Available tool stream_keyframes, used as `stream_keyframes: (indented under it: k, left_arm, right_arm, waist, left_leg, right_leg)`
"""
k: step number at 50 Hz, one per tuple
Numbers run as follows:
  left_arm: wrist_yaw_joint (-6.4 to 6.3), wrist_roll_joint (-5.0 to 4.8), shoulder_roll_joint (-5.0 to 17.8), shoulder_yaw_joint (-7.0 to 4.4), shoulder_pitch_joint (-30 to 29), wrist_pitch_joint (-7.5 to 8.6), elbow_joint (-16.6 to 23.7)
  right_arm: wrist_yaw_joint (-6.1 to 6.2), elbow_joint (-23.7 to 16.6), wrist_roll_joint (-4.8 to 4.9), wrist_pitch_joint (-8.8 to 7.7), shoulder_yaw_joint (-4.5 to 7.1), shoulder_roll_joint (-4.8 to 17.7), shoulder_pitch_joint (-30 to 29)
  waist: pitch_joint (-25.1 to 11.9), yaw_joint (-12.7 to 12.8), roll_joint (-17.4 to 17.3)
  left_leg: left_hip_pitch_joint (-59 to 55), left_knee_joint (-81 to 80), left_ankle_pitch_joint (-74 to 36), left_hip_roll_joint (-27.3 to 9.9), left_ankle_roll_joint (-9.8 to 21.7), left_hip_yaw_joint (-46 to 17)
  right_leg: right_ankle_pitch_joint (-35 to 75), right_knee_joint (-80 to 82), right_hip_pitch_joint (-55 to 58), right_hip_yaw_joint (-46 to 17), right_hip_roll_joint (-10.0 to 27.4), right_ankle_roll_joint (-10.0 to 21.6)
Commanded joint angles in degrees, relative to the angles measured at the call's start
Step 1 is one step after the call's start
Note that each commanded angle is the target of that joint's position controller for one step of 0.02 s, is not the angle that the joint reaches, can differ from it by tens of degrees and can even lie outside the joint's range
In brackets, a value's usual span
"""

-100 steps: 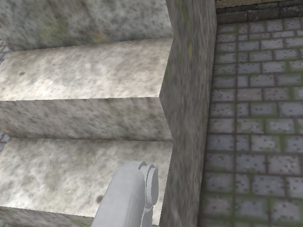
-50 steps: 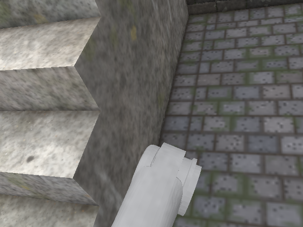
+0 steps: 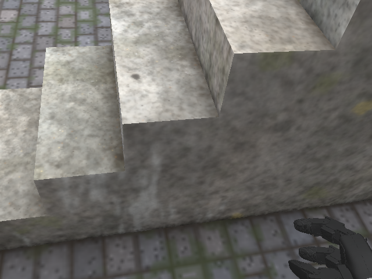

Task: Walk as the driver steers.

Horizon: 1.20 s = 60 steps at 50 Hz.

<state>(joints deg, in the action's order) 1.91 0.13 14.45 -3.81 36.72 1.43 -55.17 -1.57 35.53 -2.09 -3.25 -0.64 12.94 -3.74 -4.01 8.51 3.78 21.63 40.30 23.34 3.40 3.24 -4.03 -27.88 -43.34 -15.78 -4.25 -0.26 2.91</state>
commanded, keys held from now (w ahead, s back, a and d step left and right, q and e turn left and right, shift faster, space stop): w+e+shift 0.78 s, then w+q+shift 0.22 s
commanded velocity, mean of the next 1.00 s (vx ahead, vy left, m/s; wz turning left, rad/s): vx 0.55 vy -0.42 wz -0.67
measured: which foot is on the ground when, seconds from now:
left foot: down 0.00-0.44, up 0.46-0.60, down 0.62-1.00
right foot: up 0.00-0.40, down 0.42-0.62, up 0.64-0.98, down 1.00-1.00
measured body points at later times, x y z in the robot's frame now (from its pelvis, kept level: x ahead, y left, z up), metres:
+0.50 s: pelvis +0.22 -0.10 -0.01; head +0.28 -0.08 +0.44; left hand +0.43 +0.11 -0.14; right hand +0.24 -0.43 -0.08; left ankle +0.07 +0.08 -0.59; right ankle +0.30 -0.22 -0.72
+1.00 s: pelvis +0.42 -0.30 +0.01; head +0.49 -0.31 +0.45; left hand +0.74 -0.32 -0.10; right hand +0.12 -0.45 -0.07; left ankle +0.37 -0.04 -0.70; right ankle +0.42 -0.48 -0.72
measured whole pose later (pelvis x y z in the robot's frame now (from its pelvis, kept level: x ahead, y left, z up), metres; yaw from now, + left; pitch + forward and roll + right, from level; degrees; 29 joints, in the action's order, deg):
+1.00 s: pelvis +0.42 -0.30 +0.01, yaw -40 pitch +3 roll -2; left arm 8.4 4.0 17.0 1.0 -4.4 0.2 -41.3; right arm 3.6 59.5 -0.1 -6.2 3.9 17.7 32.0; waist 4.4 -5.7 4.8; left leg -3.4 26.4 24.5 -10.5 -4.4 6.8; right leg -4.8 -25.6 -25.7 0.5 -0.2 7.8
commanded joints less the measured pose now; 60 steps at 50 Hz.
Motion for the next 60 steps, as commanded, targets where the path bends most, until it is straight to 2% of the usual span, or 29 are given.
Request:
stream_keyframes:
  k: [1, 2, 3, 5, 6, 10, 13, 14, 15, 17, 18, 21, 22, 23, 25, 26, 30, 31, 32, 33, 34, 38, 44, 48, 50, 51, 52, 56, 60]
  left_arm:
    - [0.1, 0.13, 6.8, -0.72, -11.2, 2.62, 8.7]
    - [-2.47, -6.32, 4.9, -0.18, -17.3, 4.15, 12.8]
    - [-3.6, -6.2, 4.0, 0.12, -16.5, 3.74, 11.6]
    - [-2.46, 0.02, 7.8, -0.44, -8.3, 0.81, 10.7]
    - [-0.8, 1.05, 4.7, -0.08, -4.8, -0.03, 10.9]
    - [1.85, -0.46, 2.1, 2.36, -16.7, -3.44, 20.3]
    - [4.24, -1.02, 2.1, 3.22, -23.2, -3.68, 23.6]
    - [5.14, -0.63, 1.4, 3.48, -24.6, -3.57, 23.9]
    - [7.53, 4.17, 0.3, 3.86, -25.3, -3.56, 20.3]
    - [8.61, 3.15, 2.5, 3.22, -27.6, -3.09, 19.7]
    - [7.9, -3.31, 5.0, 1.96, -21.1, -2.44, 20.5]
    - [6.24, -2.45, 13.7, -1.99, -8.1, -2.29, 15.4]
    - [5.6, -2.01, 15.2, -2.35, -9.1, -1.41, 14.4]
    - [5.03, 0.76, 17.5, -3.14, -10.3, -1.36, 18.6]
    - [2.36, -1.6, 13.6, -2.85, -15.4, 0.75, 21.3]
    - [3.08, 2.85, 15.0, -2.35, -20.0, -1.02, 18.0]
    - [6.49, 3.99, 13.4, -0.94, -31.9, -0.52, 20.2]
    - [6.99, 2.87, 11.5, -0.02, -37.6, 0.12, 22.9]
    - [6.24, 2.33, 4.1, 2.06, -35.1, 1.09, 24.8]
    - [5.35, 3.1, 6.7, 2.08, -37.9, -0.3, 26.0]
    - [5.07, 2.62, 8.9, 1.71, -34.3, -1.42, 26.1]
    - [5.64, 2.79, 6.1, 2.39, -28.9, -1.72, 20.8]
    - [8.05, 4.29, 1.3, 5.46, -42.9, -2.53, 21.5]
    - [6.51, 3.42, 5.0, 4.15, -31.9, -1.48, 13.7]
    - [5.25, 4.19, 9.4, 2.06, -19.8, -0.48, 7.5]
    - [4.03, 5.57, 14.7, 0.38, -20.6, -0.02, 7.7]
    - [2.23, 4.75, 17.0, -1.04, -14.5, -0.02, 7.4]
    - [-0.08, 3.16, 6.0, 2.26, -28.1, 1.11, 7.7]
    - [0.59, 3.02, 5.2, 2.93, -40.5, 1.12, 9.6]
  right_arm:
    - [2.92, 7.2, 0.21, -0.78, 4.27, 14.8, 28.3]
    - [2.82, 6.3, 4.46, -1.96, 3.41, 10.8, 23.9]
    - [2.62, 6.6, 3.68, -2.07, 2.65, 8.8, 18.4]
    - [5.06, 6.9, 5.54, -0.3, 2.93, 9.1, 15.9]
    - [5.86, 6.8, 5.89, 0.68, 3.18, 9.6, 16.5]
    - [6.26, 6.6, 3.72, 1.64, 2.18, 6.3, 13.6]
    - [6.62, 7.9, 3.91, 1.1, 2.81, 9.6, 16.9]
    - [7.09, 8.4, 4.0, 0.56, 3.56, 11.5, 19.8]
    - [5.61, 9.8, 0.94, -1.46, 4.56, 12.5, 17.8]
    - [5.83, 11.0, 2.83, -3.55, 5.8, 14.6, 20.8]
    - [7.85, 7.6, 5.06, -1.87, 6.76, 20.1, 18.4]
    - [10.27, 4.1, 3.28, 0.22, 7.22, 20.7, 12.6]
    - [9.18, 3.6, 1.97, -0.89, 4.81, 13.0, 16.8]
    - [7.04, 2.2, 1.76, -2.71, 1.42, 4.2, 25.6]
    - [6.56, -0.6, 3.03, -5.03, 2.55, 12.7, 14.7]
    - [5.92, 3.2, -0.39, -2.12, 4.18, 14.5, 13.4]
    - [7.94, 8.5, 3.5, 0.21, 4.47, 14.5, 26.0]
    - [8.54, 12.9, 2.97, -0.17, 5.97, 18.0, 37.5]
    - [9.12, 13.3, 1.91, -0.58, 7.64, 23.4, 36.0]
    - [10.46, 11.7, 0.47, -0.01, 7.54, 23.4, 34.8]
    - [11.01, 11.2, -0.65, 0.13, 6.61, 20.7, 25.9]
    - [6.43, 15.0, 0.75, -1.61, 5.46, 13.8, 24.9]
    - [5.3, 18.8, 0.77, -4.91, 6.17, 16.2, 30.3]
    - [5.54, 19.0, 2.01, -4.39, 7.41, 20.9, 28.0]
    - [5.41, 17.2, 2.56, -4.2, 7.13, 18.6, 26.2]
    - [3.73, 15.6, 2.53, -3.89, 5.08, 8.6, 32.2]
    - [4.2, 14.6, 2.55, -3.41, 4.17, 7.2, 29.5]
    - [5.14, 15.6, 0.23, -1.09, 5.0, 8.1, 27.0]
    - [5.73, 17.1, 1.52, 0.86, 4.72, 6.9, 30.2]
  waist:
    - [-3.3, -15.6, -13.4]
    - [5.0, -17.0, -18.2]
    - [7.9, -14.0, -16.4]
    - [13.0, -5.8, -7.4]
    - [8.7, -3.6, -7.8]
    - [7.0, -3.0, -11.2]
    - [9.2, -4.1, -8.5]
    - [9.6, -4.7, -7.1]
    - [11.9, -4.7, -8.3]
    - [8.7, -4.8, -8.8]
    - [4.6, -0.7, -11.6]
    - [-1.1, 7.9, -11.1]
    - [0.6, 2.6, 4.0]
    - [-10.8, -2.6, 20.9]
    - [-5.1, -0.8, 2.9]
    - [-0.9, -3.6, -10.4]
    - [4.7, -10.9, -3.7]
    - [-0.3, -17.2, -5.5]
    - [-4.1, -14.8, -17.5]
    - [-3.2, -16.0, -11.9]
    - [2.5, -11.1, -10.0]
    - [4.7, -8.3, -7.6]
    - [11.8, -11.1, -11.4]
    - [3.8, -4.3, -15.7]
    - [-4.0, 1.3, -13.3]
    - [-11.4, -4.2, 1.5]
    - [-18.1, 0.6, 4.3]
    - [-2.0, -8.7, 0.2]
    - [3.4, -15.2, 6.9]
  left_leg:
    - [-37.7, -20.4, -1.7, -27.3, 2.1, -33.2]
    - [-30.3, -22.4, -0.9, -24.0, 6.8, -28.4]
    - [-27.9, -23.9, -9.1, -22.0, 6.9, -21.7]
    - [-22.0, -14.7, -67.6, -22.4, 2.1, -13.3]
    - [-22.6, -13.8, -74.6, -22.6, -0.7, -8.3]
    - [-11.5, -21.6, -40.3, -16.8, -1.6, 7.9]
    - [-9.3, -25.1, -31.1, -16.5, -1.3, 10.6]
    - [-11.6, -25.9, -33.6, -18.9, -1.4, 10.2]
    - [-9.4, -21.8, -41.7, -12.6, -0.4, 15.0]
    - [-14.4, -18.4, -58.5, -15.2, -1.0, 13.8]
    - [-16.9, -14.7, -67.7, -19.9, -1.7, 12.9]
    - [-8.6, 13.7, -81.3, -18.4, -0.2, 11.4]
    - [5.1, 35.0, -30.2, -9.0, -3.4, 8.7]
    - [27.0, 55.5, 13.8, 1.9, -7.8, 4.4]
    - [21.2, 46.4, 4.4, -3.1, 0.1, -4.3]
    - [12.5, 38.1, 3.5, -5.4, -1.4, 1.8]
    - [-22.5, -11.4, 3.4, -2.5, -4.7, 7.5]
    - [-40.1, -20.5, -12.0, -7.1, -2.8, 2.4]
    - [-42.4, -24.9, -6.8, -26.0, -0.7, -15.2]
    - [-28.9, -34.7, 8.0, -40.0, 4.6, -35.6]
    - [-26.2, -34.3, 5.7, -41.4, 6.5, -35.0]
    - [-31.5, -21.5, -38.8, -18.7, -3.6, 3.0]
    - [-21.0, -26.7, -53.7, -19.5, -0.7, 9.0]
    - [-17.5, -14.5, -72.6, -19.5, -0.1, 8.2]
    - [-7.4, 6.9, -58.1, -15.9, 0.7, 6.9]
    - [14.3, 25.3, -8.9, -9.0, -0.8, 6.8]
    - [21.6, 40.2, 11.7, -5.2, 0.5, 6.5]
    - [15.5, 34.2, 3.2, -8.7, -0.8, 4.8]
    - [-4.6, 4.4, -2.0, -9.2, -2.2, 6.9]
  right_leg:
    - [1.7, -26.5, -40.7, -3.1, 0.5, 4.6]
    - [11.0, -26.1, -44.5, -10.3, 1.1, 3.1]
    - [17.1, -26.6, -44.9, -10.2, 1.0, 2.7]
    - [11.2, -27.9, -40.6, -9.2, -4.3, 0.5]
    - [8.1, -29.4, -40.4, -8.2, -4.1, -1.4]
    - [26.8, -20.6, -31.6, -2.5, 1.4, -2.8]
    - [39.5, -5.7, -24.0, 1.8, 3.6, -1.4]
    - [39.9, -2.7, -22.6, 3.3, 3.9, -1.7]
    - [40.2, 5.4, -19.0, 9.6, 4.1, 0.3]
    - [37.9, 9.3, -11.7, 13.6, 0.5, 1.7]
    - [28.8, 4.1, -5.3, 10.2, -1.3, 0.2]
    - [15.2, 8.5, 15.9, 9.5, -7.2, 6.4]
    - [26.1, 13.3, 25.1, 0.9, -3.7, 13.9]
    - [14.3, 23.0, 42.2, -33.3, 13.4, 32.6]
    - [11.8, 29.4, 25.9, -30.0, 9.6, 25.6]
    - [32.7, 27.9, 11.8, -17.5, 7.0, 19.6]
    - [36.2, 29.1, -18.8, -10.3, -1.6, 11.9]
    - [25.2, 21.2, -29.7, -9.6, -5.3, 6.8]
    - [10.1, 3.3, -33.1, -7.6, -9.3, 4.3]
    - [5.5, -5.7, -32.7, -5.4, -5.0, 0.4]
    - [6.9, -13.2, -34.9, -7.5, -1.4, 0.2]
    - [21.6, -21.7, -33.2, -1.3, -1.1, 1.7]
    - [20.5, 4.4, -21.8, 5.8, -0.2, 1.3]
    - [21.5, 17.1, 4.1, 7.9, -2.4, 5.9]
    - [23.2, 21.8, 24.0, 6.6, 0.9, 8.2]
    - [22.9, 15.2, 43.6, -2.5, 12.3, 11.0]
    - [30.8, 16.7, 44.8, -11.8, 21.5, 15.6]
    - [45.4, 23.6, 16.8, 3.5, 13.1, 9.3]
    - [56.6, 27.6, 0.4, 11.7, 11.3, 7.4]
Keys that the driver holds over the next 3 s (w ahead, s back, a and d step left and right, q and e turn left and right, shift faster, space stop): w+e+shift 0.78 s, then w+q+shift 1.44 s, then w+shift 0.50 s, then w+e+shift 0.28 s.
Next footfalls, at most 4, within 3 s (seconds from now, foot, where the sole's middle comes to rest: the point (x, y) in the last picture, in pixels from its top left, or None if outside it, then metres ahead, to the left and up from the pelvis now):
0.42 right None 0.34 -0.24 -0.75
0.62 left None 0.40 -0.06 -0.75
1.00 right None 0.45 -0.51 -0.75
1.28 left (327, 270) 0.63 -0.47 -0.75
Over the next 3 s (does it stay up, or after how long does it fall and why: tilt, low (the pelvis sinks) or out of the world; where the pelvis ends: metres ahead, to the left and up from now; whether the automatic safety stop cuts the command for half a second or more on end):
stays up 0.29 -0.70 0.02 its command is cut before an obstacle from the start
